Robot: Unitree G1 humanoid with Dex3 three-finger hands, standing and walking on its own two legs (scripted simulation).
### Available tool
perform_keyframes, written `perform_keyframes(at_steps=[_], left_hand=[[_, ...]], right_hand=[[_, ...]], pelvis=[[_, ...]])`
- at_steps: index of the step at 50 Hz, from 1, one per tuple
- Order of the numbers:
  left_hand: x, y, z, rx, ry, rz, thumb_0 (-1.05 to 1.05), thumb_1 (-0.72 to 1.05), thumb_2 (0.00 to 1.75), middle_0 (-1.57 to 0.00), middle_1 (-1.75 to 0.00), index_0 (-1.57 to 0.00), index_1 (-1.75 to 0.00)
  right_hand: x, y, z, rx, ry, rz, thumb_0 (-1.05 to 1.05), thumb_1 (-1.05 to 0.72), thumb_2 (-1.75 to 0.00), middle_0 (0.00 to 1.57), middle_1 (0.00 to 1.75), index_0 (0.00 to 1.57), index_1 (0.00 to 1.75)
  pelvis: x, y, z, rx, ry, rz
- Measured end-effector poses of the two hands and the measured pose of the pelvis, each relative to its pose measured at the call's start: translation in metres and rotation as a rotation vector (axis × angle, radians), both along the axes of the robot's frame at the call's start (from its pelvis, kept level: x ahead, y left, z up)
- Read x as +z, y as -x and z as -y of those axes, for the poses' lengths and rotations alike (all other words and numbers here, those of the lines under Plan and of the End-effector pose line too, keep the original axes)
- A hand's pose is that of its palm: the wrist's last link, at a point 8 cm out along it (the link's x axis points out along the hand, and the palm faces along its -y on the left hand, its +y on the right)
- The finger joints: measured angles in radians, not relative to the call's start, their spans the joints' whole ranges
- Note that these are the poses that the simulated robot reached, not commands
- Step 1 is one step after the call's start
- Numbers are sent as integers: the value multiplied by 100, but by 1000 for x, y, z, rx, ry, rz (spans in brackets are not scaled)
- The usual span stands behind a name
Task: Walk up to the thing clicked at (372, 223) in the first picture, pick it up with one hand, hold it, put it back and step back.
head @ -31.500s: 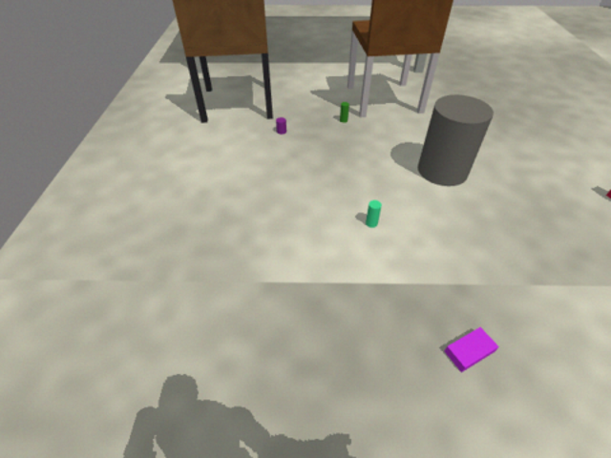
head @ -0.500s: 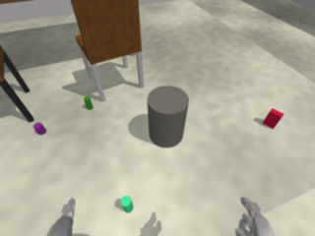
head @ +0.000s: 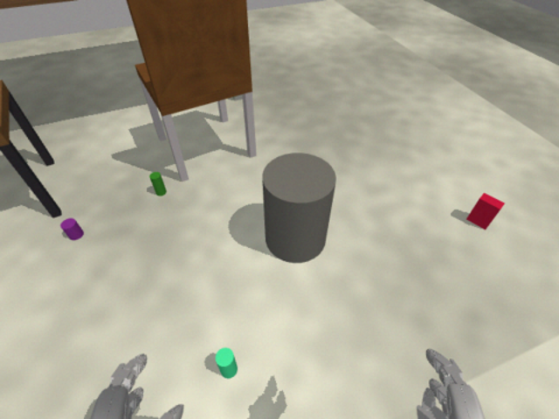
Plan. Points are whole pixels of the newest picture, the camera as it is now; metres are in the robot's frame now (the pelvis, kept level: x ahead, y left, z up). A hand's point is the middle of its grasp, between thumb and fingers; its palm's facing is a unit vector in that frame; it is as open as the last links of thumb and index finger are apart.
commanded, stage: stand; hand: left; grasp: from the side
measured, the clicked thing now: (226, 363) +0.43 +0.18 -0.66
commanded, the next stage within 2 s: none
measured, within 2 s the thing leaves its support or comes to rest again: neither
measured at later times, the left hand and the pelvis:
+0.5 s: hand out of the picture +0.07 +0.25 -0.11, palm faces +0.01 -0.94 -0.35, open 7.4 cm; pelvis +0.00 +0.01 +0.04, yaw +1 degrees
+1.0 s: hand out of the picture +0.03 +0.24 -0.10, palm faces +0.02 -0.94 -0.35, open 7.4 cm; pelvis -0.01 +0.00 +0.06, yaw +2 degrees
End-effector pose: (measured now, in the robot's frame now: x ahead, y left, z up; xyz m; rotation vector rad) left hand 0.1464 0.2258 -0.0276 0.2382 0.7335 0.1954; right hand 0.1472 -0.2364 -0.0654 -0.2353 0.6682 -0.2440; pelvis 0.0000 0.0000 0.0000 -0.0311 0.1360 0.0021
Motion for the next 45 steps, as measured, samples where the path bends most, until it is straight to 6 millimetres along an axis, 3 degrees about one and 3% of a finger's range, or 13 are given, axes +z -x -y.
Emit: perform_keyframes(at_steps=[4,7,13,20,30,37,45], left_hand=[[-3,-1,0,-23,-14,1,0,58,82,-20,-29,-20,-29],[-20,-2,-10,-93,-42,-39,0,71,86,-21,-30,-21,-30],[-39,23,-40,-61,-52,-185,1,85,89,-21,-30,-21,-30],[-46,65,-63,15,-60,-341,1,89,90,-21,-30,-21,-30],[-42,109,-67,83,-37,-483,1,90,90,-21,-30,-21,-30],[-37,125,-66,105,-36,-524,1,90,90,-21,-30,-21,-30],[-34,129,-64,113,-39,-536,1,90,90,-21,-30,-21,-30]], right_hand=[[-2,2,1,25,16,-24,1,-91,-90,20,30,21,30],[-15,8,8,122,46,-179,1,-91,-90,20,30,21,30],[-18,33,32,91,34,-337,1,-91,-90,21,30,21,30],[-12,64,45,31,37,-446,1,-91,-90,20,30,20,30],[-11,90,36,23,-7,-555,1,-91,-90,20,30,20,30],[-12,93,34,25,-30,-568,1,-91,-90,20,30,21,30],[-11,95,42,21,-28,-579,1,-91,-90,20,30,20,30]], pelvis=[[1,1,1,2,-3,13],[6,4,1,5,-20,58],[17,4,0,8,-35,110],[32,3,-4,15,-34,150],[50,6,-6,27,-36,192],[55,11,-4,30,-40,209],[57,14,1,31,-40,210]])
